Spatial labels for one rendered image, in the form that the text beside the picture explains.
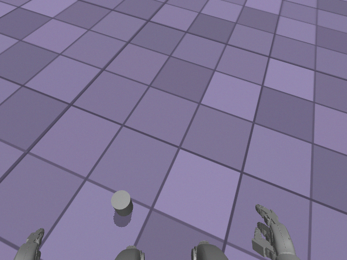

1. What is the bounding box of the left robot hand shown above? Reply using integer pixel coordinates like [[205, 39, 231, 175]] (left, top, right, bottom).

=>
[[14, 228, 44, 260]]

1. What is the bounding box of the right robot hand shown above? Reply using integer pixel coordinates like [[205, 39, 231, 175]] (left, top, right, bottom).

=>
[[252, 204, 296, 260]]

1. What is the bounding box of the can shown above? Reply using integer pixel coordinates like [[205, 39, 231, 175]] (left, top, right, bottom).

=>
[[111, 190, 133, 216]]

